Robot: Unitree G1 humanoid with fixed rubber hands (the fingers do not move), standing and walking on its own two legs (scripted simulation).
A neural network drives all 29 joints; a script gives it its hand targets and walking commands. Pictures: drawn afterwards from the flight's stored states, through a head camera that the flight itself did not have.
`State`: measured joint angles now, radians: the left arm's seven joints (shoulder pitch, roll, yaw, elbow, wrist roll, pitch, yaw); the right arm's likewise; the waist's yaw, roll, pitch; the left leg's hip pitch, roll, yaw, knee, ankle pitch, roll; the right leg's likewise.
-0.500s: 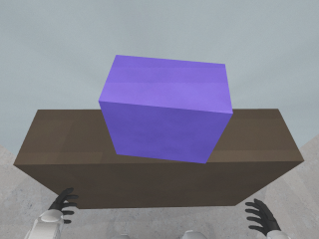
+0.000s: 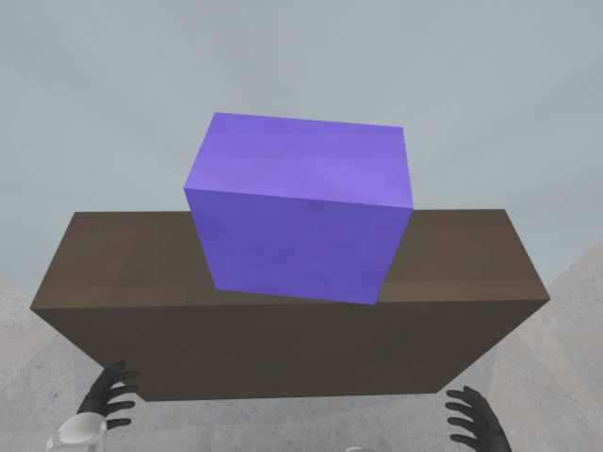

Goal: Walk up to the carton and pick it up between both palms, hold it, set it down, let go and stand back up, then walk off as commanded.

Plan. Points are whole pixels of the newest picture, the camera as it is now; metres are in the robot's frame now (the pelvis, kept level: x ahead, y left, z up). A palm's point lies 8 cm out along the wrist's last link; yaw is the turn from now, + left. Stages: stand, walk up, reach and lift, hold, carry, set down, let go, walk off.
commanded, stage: reach and lift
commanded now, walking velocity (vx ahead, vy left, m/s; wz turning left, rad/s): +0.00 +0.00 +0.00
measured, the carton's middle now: (300, 215) +0.48 -0.01 +0.02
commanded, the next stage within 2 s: none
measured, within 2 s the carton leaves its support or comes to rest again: neither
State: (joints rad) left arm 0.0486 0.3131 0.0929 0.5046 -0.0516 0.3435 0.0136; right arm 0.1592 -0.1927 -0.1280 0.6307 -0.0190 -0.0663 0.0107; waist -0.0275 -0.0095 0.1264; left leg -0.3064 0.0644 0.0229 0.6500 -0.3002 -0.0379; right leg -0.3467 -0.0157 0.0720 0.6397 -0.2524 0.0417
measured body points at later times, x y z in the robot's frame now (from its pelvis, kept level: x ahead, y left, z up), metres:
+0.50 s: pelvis +0.06 +0.02 +0.02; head +0.07 +0.03 +0.46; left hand +0.23 +0.26 -0.07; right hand +0.25 -0.23 -0.05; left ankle +0.03 +0.15 -0.72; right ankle +0.06 -0.15 -0.72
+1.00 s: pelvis +0.05 +0.02 +0.01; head +0.06 +0.02 +0.46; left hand +0.25 +0.27 -0.02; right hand +0.27 -0.22 -0.03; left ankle +0.03 +0.15 -0.72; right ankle +0.06 -0.15 -0.72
